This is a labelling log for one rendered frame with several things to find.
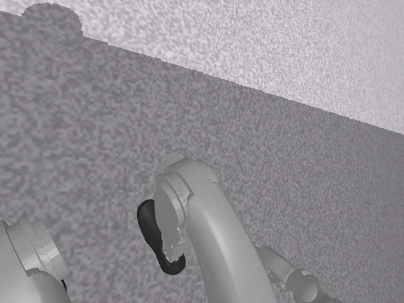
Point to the right robot hand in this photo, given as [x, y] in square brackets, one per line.
[276, 264]

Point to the right robot arm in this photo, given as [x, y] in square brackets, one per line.
[305, 288]

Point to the right robot foot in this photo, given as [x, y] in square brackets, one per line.
[153, 237]

